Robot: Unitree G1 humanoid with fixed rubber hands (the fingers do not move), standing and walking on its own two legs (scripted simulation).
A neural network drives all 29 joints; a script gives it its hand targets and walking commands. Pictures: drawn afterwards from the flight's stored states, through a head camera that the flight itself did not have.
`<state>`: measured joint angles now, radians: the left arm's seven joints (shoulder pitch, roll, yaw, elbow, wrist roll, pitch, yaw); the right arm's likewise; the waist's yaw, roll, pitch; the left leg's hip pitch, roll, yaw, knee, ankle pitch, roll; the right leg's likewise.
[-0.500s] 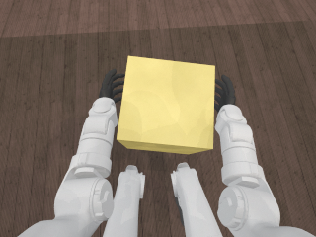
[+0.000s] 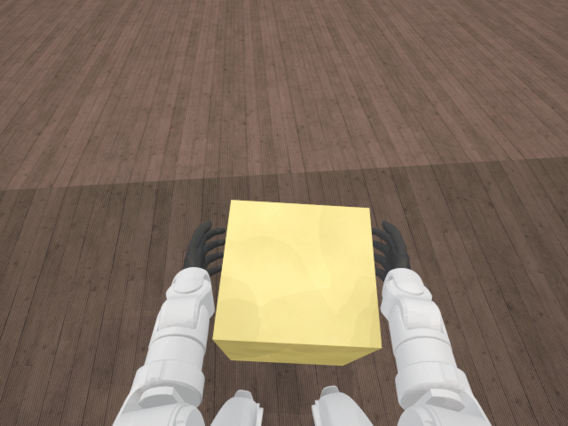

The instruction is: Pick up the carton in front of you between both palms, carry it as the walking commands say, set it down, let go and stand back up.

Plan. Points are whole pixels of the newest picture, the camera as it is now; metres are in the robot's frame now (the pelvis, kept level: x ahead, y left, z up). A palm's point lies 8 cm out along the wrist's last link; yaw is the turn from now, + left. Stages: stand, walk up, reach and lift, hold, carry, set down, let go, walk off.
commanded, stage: reach and lift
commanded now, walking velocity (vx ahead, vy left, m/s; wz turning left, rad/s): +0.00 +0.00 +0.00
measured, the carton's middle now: (292, 291) +0.33 -0.01 -0.10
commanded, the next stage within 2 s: hold in 1.42 s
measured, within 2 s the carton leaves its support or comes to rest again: neither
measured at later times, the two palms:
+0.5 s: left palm (166, 260) +0.30 +0.14 +0.09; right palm (422, 250) +0.31 -0.16 +0.09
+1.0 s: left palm (164, 253) +0.31 +0.15 +0.10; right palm (424, 244) +0.31 -0.16 +0.10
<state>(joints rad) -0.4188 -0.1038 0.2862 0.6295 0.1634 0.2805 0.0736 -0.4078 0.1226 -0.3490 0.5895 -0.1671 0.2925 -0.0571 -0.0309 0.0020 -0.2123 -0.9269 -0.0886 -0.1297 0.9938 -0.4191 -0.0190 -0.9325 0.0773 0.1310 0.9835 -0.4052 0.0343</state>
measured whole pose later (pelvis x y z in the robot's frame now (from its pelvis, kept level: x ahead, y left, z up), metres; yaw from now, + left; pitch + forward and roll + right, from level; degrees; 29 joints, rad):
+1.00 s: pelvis +0.01 +0.00 +0.07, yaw +0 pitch -4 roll +0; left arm -0.30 -0.16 0.28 0.37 0.30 0.63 0.00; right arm -0.32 0.17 -0.30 0.37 -0.30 0.63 0.00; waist 0.00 0.00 -0.01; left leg -0.15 -0.04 -0.14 0.44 -0.22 -0.01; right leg -0.16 0.04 0.14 0.43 -0.21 0.01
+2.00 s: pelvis +0.01 +0.00 +0.07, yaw +0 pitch -7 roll +0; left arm -0.31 -0.16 0.26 0.28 0.30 0.75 0.00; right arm -0.32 0.17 -0.28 0.28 -0.30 0.74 0.01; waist 0.00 0.00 0.00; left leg -0.06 -0.04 -0.13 0.39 -0.20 -0.01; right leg -0.07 0.04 0.13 0.38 -0.19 0.01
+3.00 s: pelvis +0.04 -0.01 +0.06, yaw +0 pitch +1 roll +0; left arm -0.21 -0.13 0.16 0.05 0.19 0.86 0.04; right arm -0.23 0.15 -0.17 0.06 -0.20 0.84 -0.03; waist 0.00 0.01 -0.13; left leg -0.25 0.01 -0.05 0.52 -0.29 -0.01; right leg -0.27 -0.01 0.01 0.54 -0.33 0.01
